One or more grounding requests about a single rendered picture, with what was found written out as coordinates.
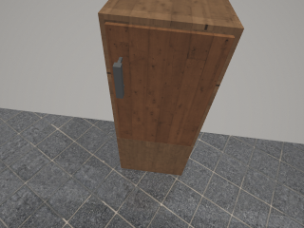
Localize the cupboard door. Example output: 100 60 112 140
104 22 235 146

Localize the handle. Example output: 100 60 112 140
112 57 124 99

